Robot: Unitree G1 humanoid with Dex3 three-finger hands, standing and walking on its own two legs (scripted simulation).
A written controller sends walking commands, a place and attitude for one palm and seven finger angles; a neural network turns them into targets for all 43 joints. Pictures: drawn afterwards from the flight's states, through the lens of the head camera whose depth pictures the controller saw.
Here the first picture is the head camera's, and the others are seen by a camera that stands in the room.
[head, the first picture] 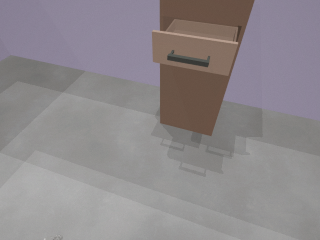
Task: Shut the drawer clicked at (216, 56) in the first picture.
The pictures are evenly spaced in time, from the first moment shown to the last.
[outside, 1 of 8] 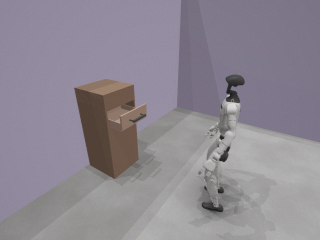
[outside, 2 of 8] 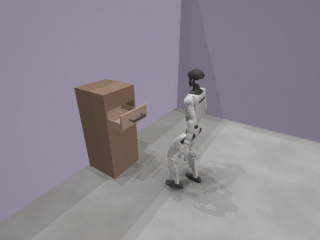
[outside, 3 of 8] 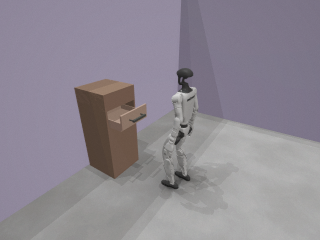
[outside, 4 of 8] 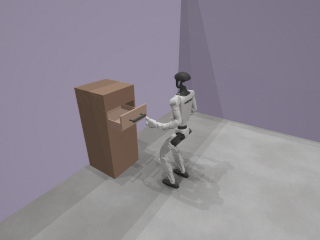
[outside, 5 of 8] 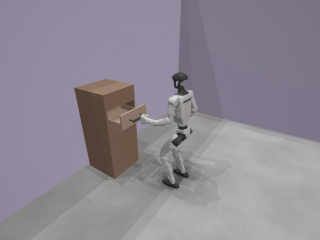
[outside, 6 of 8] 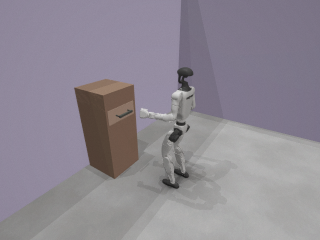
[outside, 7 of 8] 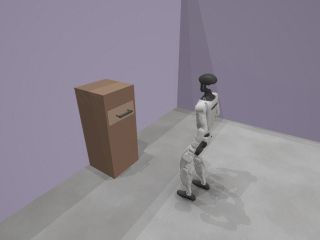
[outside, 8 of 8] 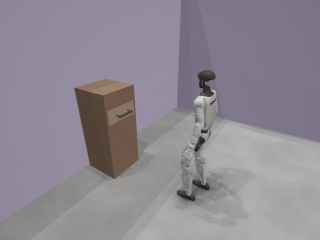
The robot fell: no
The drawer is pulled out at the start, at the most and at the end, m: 0.19 0.19 0.00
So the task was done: yes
